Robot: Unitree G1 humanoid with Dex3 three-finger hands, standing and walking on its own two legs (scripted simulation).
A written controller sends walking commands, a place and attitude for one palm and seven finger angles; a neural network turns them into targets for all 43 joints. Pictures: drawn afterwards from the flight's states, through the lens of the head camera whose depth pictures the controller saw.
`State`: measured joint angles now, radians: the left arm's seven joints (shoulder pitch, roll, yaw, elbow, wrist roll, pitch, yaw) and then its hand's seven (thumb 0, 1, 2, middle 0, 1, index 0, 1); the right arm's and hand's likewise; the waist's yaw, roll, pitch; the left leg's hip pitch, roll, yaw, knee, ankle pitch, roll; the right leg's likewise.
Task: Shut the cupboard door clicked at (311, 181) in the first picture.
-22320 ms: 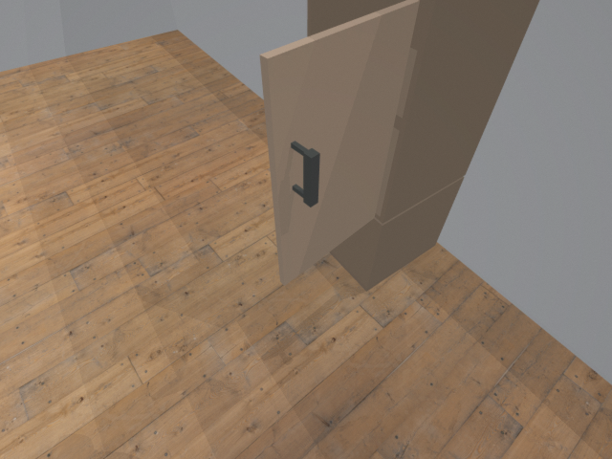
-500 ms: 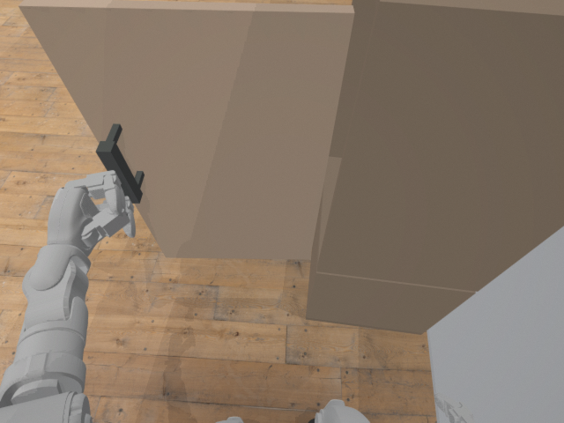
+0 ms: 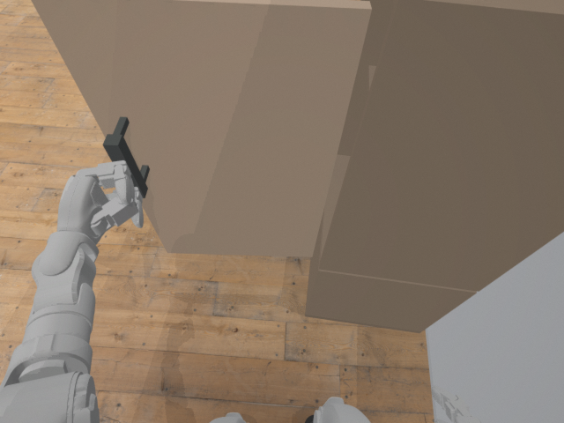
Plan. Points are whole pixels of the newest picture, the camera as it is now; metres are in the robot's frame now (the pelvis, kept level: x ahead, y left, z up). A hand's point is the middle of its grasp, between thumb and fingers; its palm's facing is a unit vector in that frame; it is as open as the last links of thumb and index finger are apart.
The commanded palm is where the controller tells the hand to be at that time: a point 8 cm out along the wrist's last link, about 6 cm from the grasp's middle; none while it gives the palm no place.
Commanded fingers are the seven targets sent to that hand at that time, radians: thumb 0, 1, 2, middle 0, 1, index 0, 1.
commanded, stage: push the door shut along its arc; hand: left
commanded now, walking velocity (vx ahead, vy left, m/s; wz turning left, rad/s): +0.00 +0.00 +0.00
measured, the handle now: (131, 159) +0.48 +0.24 +0.07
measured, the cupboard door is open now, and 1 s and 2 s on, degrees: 97 77 62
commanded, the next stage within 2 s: pull the fist back off the door in 1.72 s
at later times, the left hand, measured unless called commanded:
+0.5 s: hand (138, 175) +0.44 +0.22 +0.07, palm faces -0.14 -0.99 -0.02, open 3.3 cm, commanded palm +0.45 +0.25 +0.07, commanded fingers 0.00 0.90 0.90 -1.30 -1.50 -1.30 -1.50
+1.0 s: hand (170, 144) +0.51 +0.19 +0.07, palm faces -0.26 -0.97 -0.02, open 3.2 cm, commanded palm +0.52 +0.22 +0.07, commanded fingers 0.00 0.90 0.90 -1.30 -1.50 -1.30 -1.50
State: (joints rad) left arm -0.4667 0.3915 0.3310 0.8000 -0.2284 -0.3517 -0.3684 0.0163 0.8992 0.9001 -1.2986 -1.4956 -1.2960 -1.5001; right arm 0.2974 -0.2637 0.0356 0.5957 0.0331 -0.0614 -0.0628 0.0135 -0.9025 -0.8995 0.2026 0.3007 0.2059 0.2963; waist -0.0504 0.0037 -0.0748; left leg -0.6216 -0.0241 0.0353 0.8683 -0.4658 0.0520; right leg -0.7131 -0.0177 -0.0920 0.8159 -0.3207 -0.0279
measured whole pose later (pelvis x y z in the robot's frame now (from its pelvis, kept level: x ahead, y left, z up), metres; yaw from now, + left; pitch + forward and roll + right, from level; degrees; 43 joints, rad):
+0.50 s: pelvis -0.01 +0.00 -0.01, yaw +1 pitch +16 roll -2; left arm -0.78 0.54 0.30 1.10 -0.22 -0.36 -0.50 0.02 0.96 0.99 -1.30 -1.50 -1.29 -1.50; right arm 0.36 -0.30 0.04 0.65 0.03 -0.02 -0.07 0.01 -0.90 -0.90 0.20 0.30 0.21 0.30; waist -0.10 0.00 -0.07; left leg -0.75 -0.03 0.01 0.93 -0.47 0.06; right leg -0.81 -0.03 -0.12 0.85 -0.32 -0.03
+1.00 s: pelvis +0.00 +0.01 -0.02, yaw +0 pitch +21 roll -3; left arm -0.98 0.61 0.29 1.20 -0.17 -0.30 -0.53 0.02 0.92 0.92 -1.30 -1.50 -1.29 -1.50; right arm 0.38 -0.29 0.05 0.64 0.01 0.01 -0.06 0.01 -0.90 -0.90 0.20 0.30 0.21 0.30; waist -0.17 0.02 -0.07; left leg -0.85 -0.01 0.02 0.99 -0.50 0.06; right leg -0.92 -0.01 -0.11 0.89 -0.33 -0.02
